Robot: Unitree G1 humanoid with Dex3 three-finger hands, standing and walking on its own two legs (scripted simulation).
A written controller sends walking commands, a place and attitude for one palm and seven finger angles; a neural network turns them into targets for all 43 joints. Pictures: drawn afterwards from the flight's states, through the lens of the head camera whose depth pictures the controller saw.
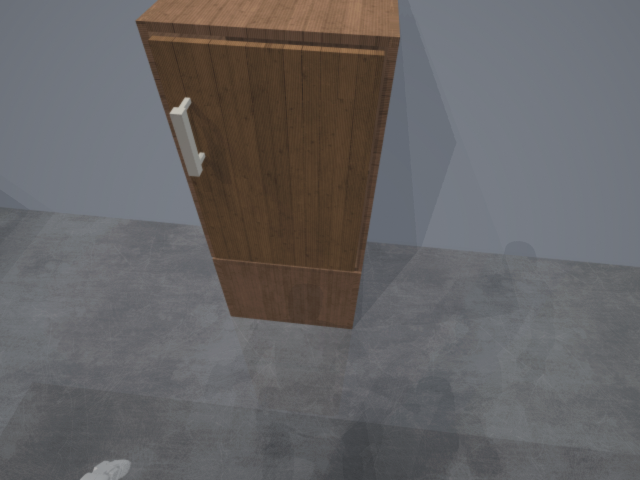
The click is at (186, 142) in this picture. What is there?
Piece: cupboard door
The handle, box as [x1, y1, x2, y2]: [169, 97, 204, 176]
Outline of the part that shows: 185,97 178,107 173,107 169,113 188,174 199,176 202,169 201,163 204,158 204,153 197,153 186,114 186,109 190,103 190,99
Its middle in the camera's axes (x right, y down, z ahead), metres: -0.25 -0.20 +0.75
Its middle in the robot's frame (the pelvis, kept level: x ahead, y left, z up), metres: +0.69 +0.29 +0.03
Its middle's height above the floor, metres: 0.80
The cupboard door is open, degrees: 0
